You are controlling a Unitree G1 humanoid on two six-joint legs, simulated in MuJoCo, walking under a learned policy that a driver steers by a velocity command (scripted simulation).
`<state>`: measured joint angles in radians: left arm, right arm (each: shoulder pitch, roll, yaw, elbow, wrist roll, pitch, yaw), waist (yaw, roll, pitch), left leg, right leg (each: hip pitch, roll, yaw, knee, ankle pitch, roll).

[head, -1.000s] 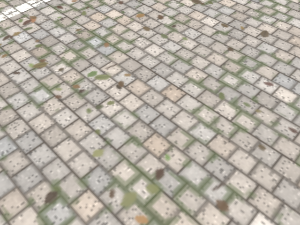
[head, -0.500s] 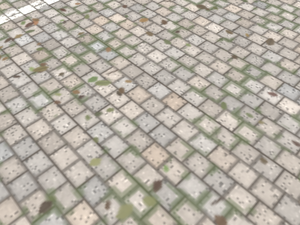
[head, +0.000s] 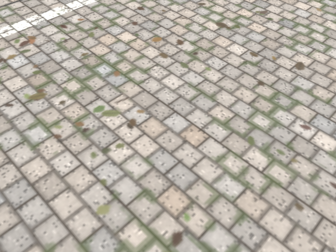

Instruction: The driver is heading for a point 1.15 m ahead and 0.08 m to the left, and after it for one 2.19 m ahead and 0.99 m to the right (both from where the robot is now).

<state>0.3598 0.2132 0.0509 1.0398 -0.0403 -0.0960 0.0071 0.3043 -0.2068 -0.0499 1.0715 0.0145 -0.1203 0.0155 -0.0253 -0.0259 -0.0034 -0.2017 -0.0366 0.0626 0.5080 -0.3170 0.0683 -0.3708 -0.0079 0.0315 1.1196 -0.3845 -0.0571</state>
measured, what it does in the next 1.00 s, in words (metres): walks ahead: right foot, then left foot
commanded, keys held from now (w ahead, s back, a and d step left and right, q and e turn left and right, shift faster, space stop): w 1.00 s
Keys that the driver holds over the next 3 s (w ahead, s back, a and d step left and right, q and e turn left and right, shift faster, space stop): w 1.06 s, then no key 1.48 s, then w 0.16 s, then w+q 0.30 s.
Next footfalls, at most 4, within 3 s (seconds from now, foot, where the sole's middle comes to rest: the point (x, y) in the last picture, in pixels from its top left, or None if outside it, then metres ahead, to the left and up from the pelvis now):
0.40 right None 0.40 -0.14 -0.77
0.96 left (140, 212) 0.70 0.11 -0.77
1.42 right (188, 174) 0.88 -0.11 -0.77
1.66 left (135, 192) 0.79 0.13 -0.77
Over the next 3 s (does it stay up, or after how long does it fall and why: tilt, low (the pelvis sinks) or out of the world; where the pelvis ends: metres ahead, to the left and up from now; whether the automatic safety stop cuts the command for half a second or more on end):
stays up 0.92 -0.03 0.01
